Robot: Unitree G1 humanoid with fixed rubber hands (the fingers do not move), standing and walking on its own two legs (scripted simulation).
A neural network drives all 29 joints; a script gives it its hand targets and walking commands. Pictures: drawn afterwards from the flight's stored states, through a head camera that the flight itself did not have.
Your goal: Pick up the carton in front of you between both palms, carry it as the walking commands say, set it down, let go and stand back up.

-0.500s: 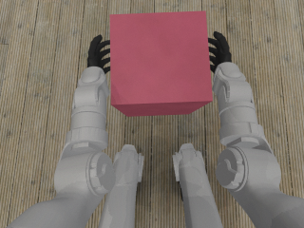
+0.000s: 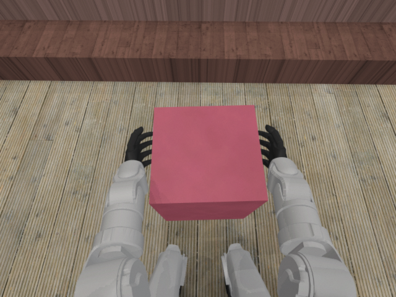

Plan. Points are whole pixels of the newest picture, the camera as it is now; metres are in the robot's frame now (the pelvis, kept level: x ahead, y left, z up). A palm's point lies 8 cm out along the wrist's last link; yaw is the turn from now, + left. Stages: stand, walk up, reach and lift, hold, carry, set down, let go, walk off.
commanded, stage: reach and lift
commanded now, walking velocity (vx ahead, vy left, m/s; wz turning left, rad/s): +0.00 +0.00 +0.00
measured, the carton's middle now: (204, 170) +0.40 +0.00 -0.11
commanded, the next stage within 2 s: hold in 1.66 s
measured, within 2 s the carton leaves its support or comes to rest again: neither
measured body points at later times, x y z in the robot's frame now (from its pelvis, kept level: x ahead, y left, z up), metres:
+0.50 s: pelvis +0.05 +0.00 +0.12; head +0.06 +0.00 +0.57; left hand +0.36 +0.15 +0.11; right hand +0.36 -0.15 +0.10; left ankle +0.06 +0.13 -0.61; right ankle +0.06 -0.13 -0.61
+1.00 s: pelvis +0.03 +0.00 +0.13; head +0.01 +0.00 +0.58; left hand +0.35 +0.15 +0.15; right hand +0.34 -0.15 +0.15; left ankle +0.06 +0.13 -0.61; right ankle +0.06 -0.13 -0.61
